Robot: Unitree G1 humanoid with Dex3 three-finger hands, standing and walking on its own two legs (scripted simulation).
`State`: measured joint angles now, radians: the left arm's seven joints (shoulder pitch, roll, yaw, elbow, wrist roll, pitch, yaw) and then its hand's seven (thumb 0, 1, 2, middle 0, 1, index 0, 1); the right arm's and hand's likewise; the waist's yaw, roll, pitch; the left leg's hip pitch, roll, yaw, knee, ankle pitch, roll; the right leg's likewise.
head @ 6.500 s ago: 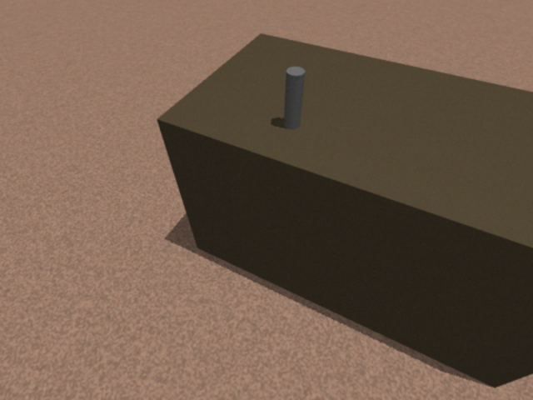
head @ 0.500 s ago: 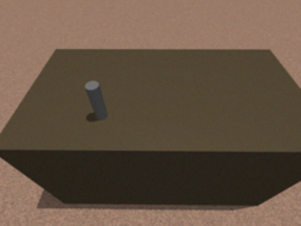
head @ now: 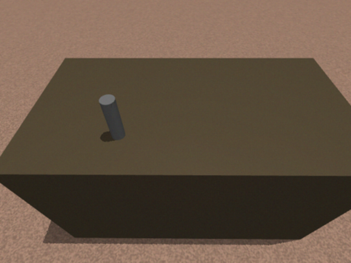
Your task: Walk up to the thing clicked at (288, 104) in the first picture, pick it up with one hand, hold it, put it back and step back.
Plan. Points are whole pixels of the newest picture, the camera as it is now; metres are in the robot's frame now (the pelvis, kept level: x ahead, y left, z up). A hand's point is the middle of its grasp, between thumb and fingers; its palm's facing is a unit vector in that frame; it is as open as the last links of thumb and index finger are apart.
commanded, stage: rise first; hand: left
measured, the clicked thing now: (113, 118) +0.51 +0.21 +0.00
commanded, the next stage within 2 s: go down in 1.78 s
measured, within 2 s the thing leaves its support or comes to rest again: neither
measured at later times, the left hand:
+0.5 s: hand (73, 241) +0.18 +0.26 -0.09, palm faces +0.22 -0.91 -0.34, open 14.7 cm
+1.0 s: hand (59, 219) +0.21 +0.27 +0.00, palm faces +0.28 -0.89 -0.36, open 17.5 cm
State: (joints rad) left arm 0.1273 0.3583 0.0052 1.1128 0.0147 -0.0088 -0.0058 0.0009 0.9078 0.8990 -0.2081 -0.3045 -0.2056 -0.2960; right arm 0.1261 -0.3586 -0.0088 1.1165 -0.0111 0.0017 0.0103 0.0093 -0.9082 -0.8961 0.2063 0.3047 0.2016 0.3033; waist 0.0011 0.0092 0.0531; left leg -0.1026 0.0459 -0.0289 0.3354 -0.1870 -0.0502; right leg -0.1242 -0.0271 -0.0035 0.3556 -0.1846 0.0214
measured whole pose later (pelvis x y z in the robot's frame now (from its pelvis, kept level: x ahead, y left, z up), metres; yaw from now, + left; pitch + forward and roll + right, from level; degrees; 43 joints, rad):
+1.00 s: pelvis +0.02 +0.01 +0.00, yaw -1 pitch -2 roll +0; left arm 0.38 0.29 0.20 0.15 -0.04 -0.10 0.06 -0.02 -0.53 0.01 -0.06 -0.05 -0.06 -0.04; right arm 0.26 -0.24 -0.13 0.59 0.02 -0.08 -0.05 0.00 0.49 -0.03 0.06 0.05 0.05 0.05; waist 0.03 0.04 0.02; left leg -0.11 0.04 -0.02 0.42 -0.26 -0.03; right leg -0.12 -0.04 0.01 0.41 -0.24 0.04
